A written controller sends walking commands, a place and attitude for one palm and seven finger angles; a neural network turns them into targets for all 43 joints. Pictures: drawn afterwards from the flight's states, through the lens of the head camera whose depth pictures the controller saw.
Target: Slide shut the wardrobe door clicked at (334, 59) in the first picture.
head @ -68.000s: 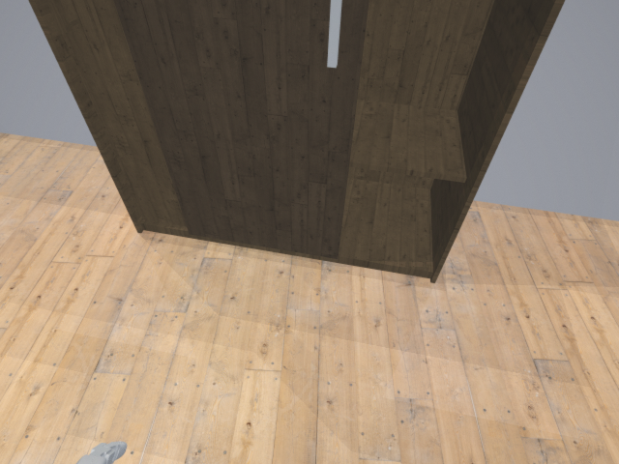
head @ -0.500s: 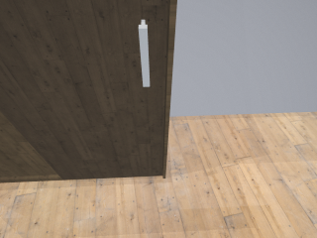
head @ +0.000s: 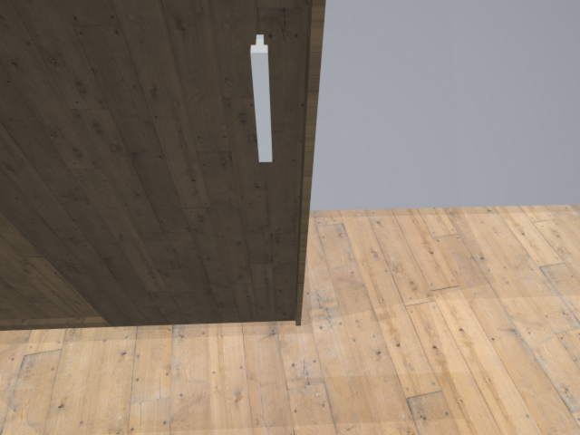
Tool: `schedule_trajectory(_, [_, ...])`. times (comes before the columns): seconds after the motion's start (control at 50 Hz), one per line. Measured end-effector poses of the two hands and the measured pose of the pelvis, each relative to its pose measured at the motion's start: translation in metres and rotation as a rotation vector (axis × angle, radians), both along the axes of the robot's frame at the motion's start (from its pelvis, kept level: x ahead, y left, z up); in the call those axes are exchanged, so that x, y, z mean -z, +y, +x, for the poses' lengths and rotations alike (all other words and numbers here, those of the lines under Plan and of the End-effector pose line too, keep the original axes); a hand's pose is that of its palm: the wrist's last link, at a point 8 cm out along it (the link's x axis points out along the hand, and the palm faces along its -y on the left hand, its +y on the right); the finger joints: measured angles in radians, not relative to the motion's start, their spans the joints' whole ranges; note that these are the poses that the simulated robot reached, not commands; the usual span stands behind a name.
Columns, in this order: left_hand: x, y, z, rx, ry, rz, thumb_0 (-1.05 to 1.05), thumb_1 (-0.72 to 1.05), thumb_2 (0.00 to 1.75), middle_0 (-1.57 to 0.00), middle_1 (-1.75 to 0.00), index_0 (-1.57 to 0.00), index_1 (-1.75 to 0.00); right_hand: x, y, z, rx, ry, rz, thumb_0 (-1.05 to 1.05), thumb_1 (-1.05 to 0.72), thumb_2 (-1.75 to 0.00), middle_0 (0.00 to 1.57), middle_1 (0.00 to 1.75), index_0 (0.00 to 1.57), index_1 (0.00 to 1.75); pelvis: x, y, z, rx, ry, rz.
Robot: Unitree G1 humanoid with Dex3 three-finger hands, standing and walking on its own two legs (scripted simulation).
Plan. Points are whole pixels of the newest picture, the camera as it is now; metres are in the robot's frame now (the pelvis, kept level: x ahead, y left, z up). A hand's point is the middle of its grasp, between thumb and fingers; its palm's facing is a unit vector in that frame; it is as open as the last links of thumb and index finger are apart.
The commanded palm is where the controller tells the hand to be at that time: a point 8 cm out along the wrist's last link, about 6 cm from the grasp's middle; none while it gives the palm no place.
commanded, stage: look to check the result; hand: left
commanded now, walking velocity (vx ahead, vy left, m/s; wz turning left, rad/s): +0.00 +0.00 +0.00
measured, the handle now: (263, 102) +0.55 +0.08 +0.17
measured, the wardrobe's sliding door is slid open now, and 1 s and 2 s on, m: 0.00 0.00 0.00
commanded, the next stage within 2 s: stand and wait in 0.32 s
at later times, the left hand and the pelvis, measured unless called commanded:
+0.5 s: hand out of the picture +0.04 +0.18 -0.17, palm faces +0.01 -0.98 -0.21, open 7.4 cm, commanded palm none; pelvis +0.01 +0.00 +0.00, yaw +0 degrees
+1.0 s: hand out of the picture +0.05 +0.19 -0.17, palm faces +0.00 -0.97 -0.23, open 7.4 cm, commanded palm none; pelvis +0.01 +0.00 +0.00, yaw +0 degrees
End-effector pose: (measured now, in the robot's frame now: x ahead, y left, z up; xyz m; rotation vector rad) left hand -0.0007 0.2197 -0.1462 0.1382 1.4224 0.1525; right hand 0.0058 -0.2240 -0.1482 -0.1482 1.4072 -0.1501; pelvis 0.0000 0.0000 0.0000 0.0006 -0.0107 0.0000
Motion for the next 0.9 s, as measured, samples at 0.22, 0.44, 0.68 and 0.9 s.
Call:
schedule_trajectory(0.22, [-0.002,0.003,0.016,0.009,-0.029,0.011,0.0,0.91,0.9,-0.2,-0.3,-0.2,-0.29,-0.001,-0.005,0.014,-0.003,-0.022,-0.006,0.01,-0.91,-0.9,0.2,0.3,0.2,0.3,-0.001,-0.002,0.006,0.001,-0.002,0.001])
schedule_trajectory(0.44, [-0.004,0.008,0.03,0.021,-0.057,0.023,0.0,0.91,0.9,-0.2,-0.3,-0.2,-0.29,-0.002,-0.008,0.02,-0.004,-0.033,-0.01,0.01,-0.9,-0.9,0.2,0.3,0.2,0.3,-0.001,-0.003,0.009,0.004,-0.005,0.002])
schedule_trajectory(0.68, [-0.006,0.012,0.033,0.03,-0.053,0.032,0.0,0.91,0.9,-0.2,-0.3,-0.2,-0.29,-0.004,-0.013,0.019,-0.003,-0.023,-0.02,0.01,-0.9,-0.9,0.2,0.3,0.2,0.3,-0.002,-0.003,0.01,0.007,-0.003,0.003])
schedule_trajectory(0.9, [-0.007,0.018,0.039,0.032,-0.064,0.043,0.0,0.91,0.9,-0.2,-0.3,-0.2,-0.29,-0.007,-0.022,0.026,-0.012,-0.034,-0.041,0.01,-0.9,-0.9,0.2,0.3,0.2,0.3,-0.002,-0.004,0.011,0.006,-0.005,0.003])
